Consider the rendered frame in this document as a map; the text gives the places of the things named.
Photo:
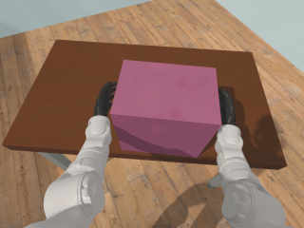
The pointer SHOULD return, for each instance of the carton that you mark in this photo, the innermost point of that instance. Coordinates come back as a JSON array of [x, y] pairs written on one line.
[[166, 109]]

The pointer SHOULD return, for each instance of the robot left upper arm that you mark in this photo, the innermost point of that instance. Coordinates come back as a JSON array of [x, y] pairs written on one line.
[[72, 202]]

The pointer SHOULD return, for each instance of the table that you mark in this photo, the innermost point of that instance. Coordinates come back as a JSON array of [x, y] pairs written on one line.
[[53, 118]]

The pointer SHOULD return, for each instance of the right robot hand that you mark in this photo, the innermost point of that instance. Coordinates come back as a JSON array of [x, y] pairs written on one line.
[[227, 109]]

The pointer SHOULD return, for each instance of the robot right upper arm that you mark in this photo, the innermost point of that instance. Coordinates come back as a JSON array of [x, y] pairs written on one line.
[[246, 207]]

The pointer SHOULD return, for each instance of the left robot hand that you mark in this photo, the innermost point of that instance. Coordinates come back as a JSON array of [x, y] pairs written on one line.
[[102, 104]]

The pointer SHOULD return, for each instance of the left robot forearm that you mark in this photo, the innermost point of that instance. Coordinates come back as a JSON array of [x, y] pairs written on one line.
[[93, 155]]

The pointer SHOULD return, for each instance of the right robot forearm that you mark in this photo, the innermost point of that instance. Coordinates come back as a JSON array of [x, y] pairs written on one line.
[[232, 165]]

